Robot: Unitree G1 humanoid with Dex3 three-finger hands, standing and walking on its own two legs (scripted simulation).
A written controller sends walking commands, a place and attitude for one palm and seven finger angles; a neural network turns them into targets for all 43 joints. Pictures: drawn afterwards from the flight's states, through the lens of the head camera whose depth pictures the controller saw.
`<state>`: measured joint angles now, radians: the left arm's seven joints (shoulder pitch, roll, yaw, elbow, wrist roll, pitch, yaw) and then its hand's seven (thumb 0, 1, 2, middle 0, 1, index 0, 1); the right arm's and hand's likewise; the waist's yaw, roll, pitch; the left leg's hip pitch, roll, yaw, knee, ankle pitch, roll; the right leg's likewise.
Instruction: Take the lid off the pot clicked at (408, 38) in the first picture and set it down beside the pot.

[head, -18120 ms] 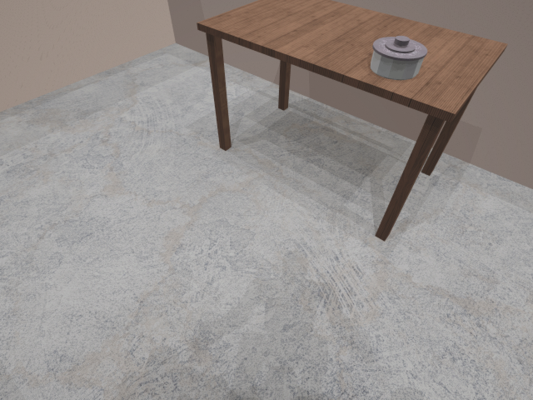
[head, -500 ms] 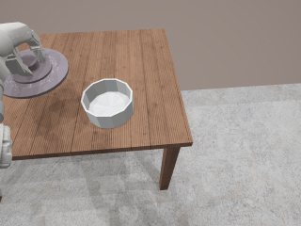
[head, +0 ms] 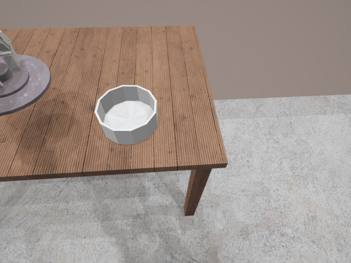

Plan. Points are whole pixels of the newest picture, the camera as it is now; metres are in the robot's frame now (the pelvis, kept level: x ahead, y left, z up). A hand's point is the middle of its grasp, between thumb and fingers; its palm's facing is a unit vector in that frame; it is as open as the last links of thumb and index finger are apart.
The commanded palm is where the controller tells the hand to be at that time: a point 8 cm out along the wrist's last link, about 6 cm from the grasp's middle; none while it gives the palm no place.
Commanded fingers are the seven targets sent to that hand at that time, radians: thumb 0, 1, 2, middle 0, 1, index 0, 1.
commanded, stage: lower the lid onto the table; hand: left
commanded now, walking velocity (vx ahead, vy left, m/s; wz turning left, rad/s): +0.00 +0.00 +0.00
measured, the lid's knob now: out of the picture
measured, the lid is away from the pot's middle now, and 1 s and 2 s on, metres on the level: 0.24 0.23 0.23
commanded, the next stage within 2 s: none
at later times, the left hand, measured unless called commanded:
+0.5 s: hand (0, 77) +0.45 +0.34 +0.17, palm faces -0.39 -0.11 -0.91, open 7.5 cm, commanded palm +0.49 +0.35 +0.25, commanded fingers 0.00 0.68 0.86 -0.87 -1.08 -0.88 -1.07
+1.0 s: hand (8, 85) +0.46 +0.35 +0.14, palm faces -0.40 -0.13 -0.91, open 7.5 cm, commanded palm +0.49 +0.36 +0.21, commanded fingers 0.00 0.68 0.86 -0.87 -1.08 -0.88 -1.07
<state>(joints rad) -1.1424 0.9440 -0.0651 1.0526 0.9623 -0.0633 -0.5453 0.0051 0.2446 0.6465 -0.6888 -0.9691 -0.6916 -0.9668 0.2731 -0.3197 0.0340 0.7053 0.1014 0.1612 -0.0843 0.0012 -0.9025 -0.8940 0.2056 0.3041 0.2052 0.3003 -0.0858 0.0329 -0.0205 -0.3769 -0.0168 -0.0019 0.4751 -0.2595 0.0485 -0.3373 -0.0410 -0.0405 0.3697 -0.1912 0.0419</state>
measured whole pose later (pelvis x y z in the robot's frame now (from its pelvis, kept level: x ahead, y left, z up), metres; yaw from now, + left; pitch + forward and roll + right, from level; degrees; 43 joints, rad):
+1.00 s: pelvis +0.00 +0.01 -0.01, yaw -1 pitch +12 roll -2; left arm -1.07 0.94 0.02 1.11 0.98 -0.13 -0.48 0.01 0.25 0.65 -0.69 -0.97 -0.69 -0.97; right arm 0.29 -0.31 0.04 0.70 0.09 0.17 -0.09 0.00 -0.90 -0.89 0.21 0.30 0.21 0.30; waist -0.12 0.03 -0.03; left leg -0.46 -0.01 0.01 0.55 -0.30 0.05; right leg -0.42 -0.03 -0.02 0.42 -0.21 0.05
